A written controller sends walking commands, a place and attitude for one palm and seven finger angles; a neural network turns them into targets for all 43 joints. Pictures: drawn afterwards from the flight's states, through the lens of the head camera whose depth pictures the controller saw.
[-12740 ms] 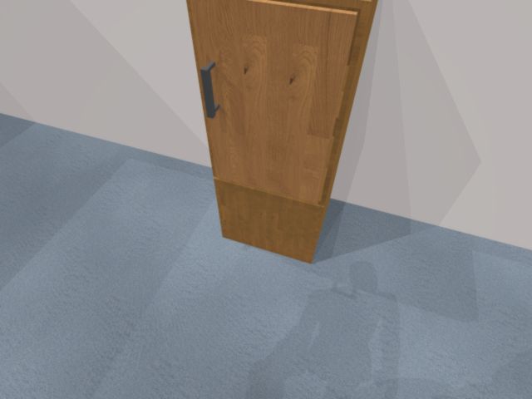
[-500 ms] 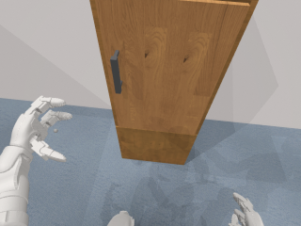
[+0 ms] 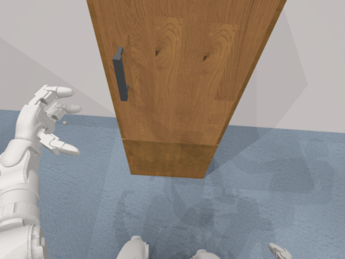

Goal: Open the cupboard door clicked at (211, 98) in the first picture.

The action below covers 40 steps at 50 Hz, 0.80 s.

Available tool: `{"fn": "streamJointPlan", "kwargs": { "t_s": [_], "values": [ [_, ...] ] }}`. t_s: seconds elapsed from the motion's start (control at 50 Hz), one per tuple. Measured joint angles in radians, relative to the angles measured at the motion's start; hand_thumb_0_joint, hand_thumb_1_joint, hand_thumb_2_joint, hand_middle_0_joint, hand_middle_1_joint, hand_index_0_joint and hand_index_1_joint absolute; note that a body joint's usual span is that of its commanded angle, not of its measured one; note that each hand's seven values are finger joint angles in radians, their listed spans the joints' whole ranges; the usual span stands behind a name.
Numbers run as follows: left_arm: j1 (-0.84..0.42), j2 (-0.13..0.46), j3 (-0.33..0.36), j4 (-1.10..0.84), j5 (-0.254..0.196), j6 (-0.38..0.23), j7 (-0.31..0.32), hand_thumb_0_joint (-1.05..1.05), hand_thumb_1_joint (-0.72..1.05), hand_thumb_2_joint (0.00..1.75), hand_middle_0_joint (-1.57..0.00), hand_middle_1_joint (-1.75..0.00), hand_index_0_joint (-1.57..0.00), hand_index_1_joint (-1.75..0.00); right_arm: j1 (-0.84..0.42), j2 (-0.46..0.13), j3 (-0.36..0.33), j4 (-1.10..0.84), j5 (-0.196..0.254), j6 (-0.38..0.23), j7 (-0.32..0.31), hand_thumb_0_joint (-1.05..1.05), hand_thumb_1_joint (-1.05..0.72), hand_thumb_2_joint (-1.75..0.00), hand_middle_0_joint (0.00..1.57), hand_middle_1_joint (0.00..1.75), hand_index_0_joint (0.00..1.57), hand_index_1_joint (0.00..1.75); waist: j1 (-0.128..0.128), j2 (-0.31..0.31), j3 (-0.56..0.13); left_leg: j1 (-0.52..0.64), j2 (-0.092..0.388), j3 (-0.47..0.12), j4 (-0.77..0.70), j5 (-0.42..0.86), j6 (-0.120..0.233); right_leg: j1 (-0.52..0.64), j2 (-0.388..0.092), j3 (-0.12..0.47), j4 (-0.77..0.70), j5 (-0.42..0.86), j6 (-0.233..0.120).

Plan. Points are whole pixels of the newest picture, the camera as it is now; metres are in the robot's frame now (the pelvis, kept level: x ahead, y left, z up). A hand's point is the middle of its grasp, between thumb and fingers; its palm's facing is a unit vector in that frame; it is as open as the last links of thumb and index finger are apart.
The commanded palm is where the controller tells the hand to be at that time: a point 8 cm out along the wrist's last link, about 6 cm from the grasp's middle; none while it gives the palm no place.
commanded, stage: move the hooked fingers beside the handle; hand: left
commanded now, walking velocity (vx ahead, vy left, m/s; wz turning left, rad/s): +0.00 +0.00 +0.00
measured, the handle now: (122, 75) +0.56 +0.15 +0.08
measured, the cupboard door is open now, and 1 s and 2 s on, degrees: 0 0 0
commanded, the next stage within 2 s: slide the fingers in behind the handle in 1.60 s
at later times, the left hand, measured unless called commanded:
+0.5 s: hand (83, 100) +0.46 +0.23 +0.08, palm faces -0.04 -1.00 +0.00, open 14.0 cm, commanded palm +0.45 +0.27 +0.08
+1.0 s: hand (94, 86) +0.52 +0.22 +0.08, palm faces -0.02 -1.00 -0.01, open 14.0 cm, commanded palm +0.49 +0.27 +0.07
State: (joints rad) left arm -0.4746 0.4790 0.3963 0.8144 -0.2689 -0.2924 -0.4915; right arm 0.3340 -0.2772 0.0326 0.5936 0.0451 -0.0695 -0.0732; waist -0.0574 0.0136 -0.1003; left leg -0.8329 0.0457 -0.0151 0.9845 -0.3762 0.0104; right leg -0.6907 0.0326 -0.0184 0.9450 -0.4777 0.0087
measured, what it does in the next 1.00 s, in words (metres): stands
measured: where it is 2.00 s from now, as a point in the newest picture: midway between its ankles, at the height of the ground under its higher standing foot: outside the picture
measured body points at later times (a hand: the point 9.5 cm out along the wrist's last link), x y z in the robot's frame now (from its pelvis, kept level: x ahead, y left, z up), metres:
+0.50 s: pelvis +0.00 +0.00 -0.01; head +0.09 +0.02 +0.43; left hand +0.45 +0.28 +0.09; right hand +0.05 -0.27 -0.11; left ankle +0.06 +0.11 -0.68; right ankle -0.01 -0.13 -0.68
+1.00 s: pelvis +0.01 -0.01 -0.02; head +0.13 +0.01 +0.41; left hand +0.51 +0.27 +0.08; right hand -0.01 -0.28 -0.12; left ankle +0.06 +0.11 -0.68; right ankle -0.01 -0.13 -0.68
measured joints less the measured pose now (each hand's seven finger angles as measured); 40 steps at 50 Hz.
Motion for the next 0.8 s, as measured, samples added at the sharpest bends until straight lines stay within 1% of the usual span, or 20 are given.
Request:
{"fn": "streamJointPlan", "kwargs": {
  "t_s": [0.16, 0.32, 0.4, 0.52, 0.72, 0.8],
  "values": [
    [-0.09, 0.019, -0.002, 0.09, 0.026, -0.014, 0.017, -0.02, -0.5, 0.3, -0.3, -1.2, -0.3, -1.2, 0.008, 0.0, -0.002, 0.005, -0.003, 0.025, 0.009, 0.01, -0.9, -0.89, 0.2, 0.3, 0.2, 0.3, -0.013, -0.001, -0.005, -0.033, 0.002, -0.001, 0.019, -0.008, 0.002, -0.031, 0.002, 0.0, 0.014, -0.006, 0.002],
    [-0.172, 0.024, -0.01, 0.162, 0.051, -0.032, 0.04, -0.02, -0.5, 0.3, -0.3, -1.2, -0.3, -1.2, 0.015, 0.002, -0.004, 0.016, -0.008, 0.051, 0.017, 0.01, -0.9, -0.89, 0.2, 0.3, 0.2, 0.3, -0.025, 0.0, -0.01, -0.062, 0.003, -0.001, 0.033, -0.014, 0.002, -0.06, 0.003, 0.001, 0.028, -0.011, 0.002],
    [-0.221, 0.035, -0.007, 0.208, 0.074, -0.037, 0.058, -0.02, -0.5, 0.3, -0.3, -1.2, -0.3, -1.2, 0.017, 0.002, -0.004, 0.02, -0.012, 0.063, 0.02, 0.01, -0.9, -0.89, 0.2, 0.3, 0.2, 0.3, -0.036, 0.001, -0.009, -0.081, 0.005, -0.003, 0.043, -0.015, 0.001, -0.079, 0.005, -0.001, 0.039, -0.014, 0.001],
    [-0.288, 0.052, -0.005, 0.267, 0.094, -0.054, 0.079, -0.02, -0.5, 0.3, -0.3, -1.2, -0.3, -1.2, 0.025, 0.003, -0.003, 0.032, -0.016, 0.079, 0.023, 0.01, -0.9, -0.89, 0.2, 0.3, 0.2, 0.3, -0.051, 0.003, -0.01, -0.108, 0.009, -0.004, 0.057, -0.019, -0.002, -0.108, 0.009, -0.001, 0.055, -0.018, -0.001],
    [-0.395, 0.097, 0.013, 0.357, 0.135, -0.053, 0.112, -0.02, -0.5, 0.3, -0.3, -1.2, -0.3, -1.2, 0.048, 0.0, -0.001, 0.044, -0.024, 0.099, 0.026, 0.01, -0.9, -0.89, 0.2, 0.3, 0.2, 0.3, -0.085, 0.008, -0.008, -0.161, 0.019, -0.006, 0.081, -0.025, -0.007, -0.163, 0.019, -0.002, 0.08, -0.023, -0.006],
    [-0.438, 0.125, 0.025, 0.393, 0.151, -0.044, 0.118, -0.02, -0.5, 0.3, -0.3, -1.2, -0.3, -1.2, 0.057, -0.002, 0.003, 0.045, -0.026, 0.105, 0.026, 0.01, -0.9, -0.89, 0.2, 0.3, 0.2, 0.3, -0.102, 0.01, -0.006, -0.183, 0.023, -0.009, 0.091, -0.028, -0.009, -0.184, 0.024, -0.004, 0.088, -0.025, -0.008]
  ]
}}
